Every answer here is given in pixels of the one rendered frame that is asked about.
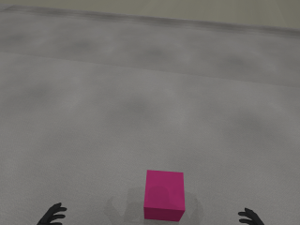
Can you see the carton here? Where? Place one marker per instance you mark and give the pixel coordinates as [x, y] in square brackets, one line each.
[164, 196]

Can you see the robot right hand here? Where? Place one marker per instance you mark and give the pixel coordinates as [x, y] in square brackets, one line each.
[255, 220]

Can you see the robot left hand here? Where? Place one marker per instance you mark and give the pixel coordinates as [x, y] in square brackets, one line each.
[49, 216]

